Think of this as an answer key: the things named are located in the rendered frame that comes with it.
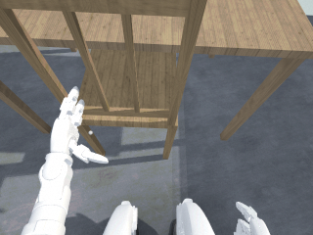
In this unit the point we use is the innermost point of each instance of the table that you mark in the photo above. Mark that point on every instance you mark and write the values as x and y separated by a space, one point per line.
253 28

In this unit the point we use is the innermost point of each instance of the chair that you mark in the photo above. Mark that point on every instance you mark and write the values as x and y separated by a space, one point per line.
121 88

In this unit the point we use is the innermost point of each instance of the robot left thigh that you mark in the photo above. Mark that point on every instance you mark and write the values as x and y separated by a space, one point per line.
123 221

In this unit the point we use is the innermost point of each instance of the robot right shin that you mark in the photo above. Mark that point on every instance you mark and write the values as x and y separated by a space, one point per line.
178 230

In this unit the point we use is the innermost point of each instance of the left robot hand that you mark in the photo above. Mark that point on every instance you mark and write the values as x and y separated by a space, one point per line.
65 128

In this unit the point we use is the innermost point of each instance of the right robot hand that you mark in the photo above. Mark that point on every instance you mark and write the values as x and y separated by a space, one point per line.
256 225

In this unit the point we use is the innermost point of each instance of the left robot forearm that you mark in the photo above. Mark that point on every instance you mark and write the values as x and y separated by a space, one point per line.
49 213

